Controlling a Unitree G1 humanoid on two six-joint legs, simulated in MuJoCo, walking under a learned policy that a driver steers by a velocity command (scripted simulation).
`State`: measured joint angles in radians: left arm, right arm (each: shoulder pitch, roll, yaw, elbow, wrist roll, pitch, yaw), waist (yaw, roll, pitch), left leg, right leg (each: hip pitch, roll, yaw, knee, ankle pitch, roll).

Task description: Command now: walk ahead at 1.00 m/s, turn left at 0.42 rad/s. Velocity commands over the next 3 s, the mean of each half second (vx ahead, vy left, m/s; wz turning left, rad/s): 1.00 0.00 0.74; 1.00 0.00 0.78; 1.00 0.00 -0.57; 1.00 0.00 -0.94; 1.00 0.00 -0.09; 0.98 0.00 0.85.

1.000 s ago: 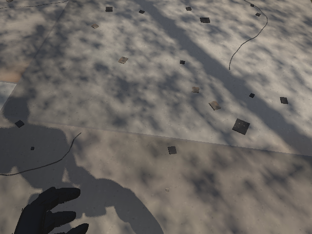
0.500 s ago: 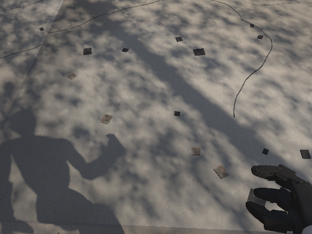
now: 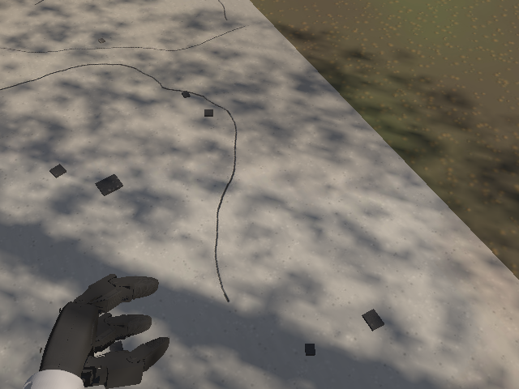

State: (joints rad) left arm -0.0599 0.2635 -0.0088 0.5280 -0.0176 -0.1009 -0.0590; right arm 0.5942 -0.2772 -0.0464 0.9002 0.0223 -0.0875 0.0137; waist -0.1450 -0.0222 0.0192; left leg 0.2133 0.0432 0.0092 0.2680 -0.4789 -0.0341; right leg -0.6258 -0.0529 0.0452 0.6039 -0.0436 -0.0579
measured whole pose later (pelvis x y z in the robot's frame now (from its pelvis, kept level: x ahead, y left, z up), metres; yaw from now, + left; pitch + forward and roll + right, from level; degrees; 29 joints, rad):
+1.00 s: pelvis +0.83 +0.29 +0.01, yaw +48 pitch +1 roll -3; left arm 0.12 0.29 0.07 0.64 -0.01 -0.13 -0.02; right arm 0.33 -0.29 -0.05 0.79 0.03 -0.05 0.00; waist -0.02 0.02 0.05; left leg -0.18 -0.10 -0.18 1.24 -0.44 0.10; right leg -0.45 0.09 0.04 0.58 -0.15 -0.02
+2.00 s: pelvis +1.54 +0.72 +0.03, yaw -1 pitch -1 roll +0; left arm 0.43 0.27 0.04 0.70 -0.02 -0.06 -0.01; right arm 0.06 -0.29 -0.01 0.60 -0.02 -0.13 0.00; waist 0.07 0.01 0.06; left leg -0.68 0.11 -0.17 0.94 -0.16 -0.05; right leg -0.14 0.17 0.12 0.45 -0.27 -0.16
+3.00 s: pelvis +2.39 +0.81 -0.01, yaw +26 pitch +1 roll -3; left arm 0.43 0.34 0.08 0.86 0.00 -0.08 0.01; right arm 0.02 -0.34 -0.05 0.55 0.03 -0.04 0.07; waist 0.11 0.02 0.06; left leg -0.77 0.06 0.08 0.76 0.02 0.09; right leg 0.27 0.00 -0.25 0.26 -0.48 0.06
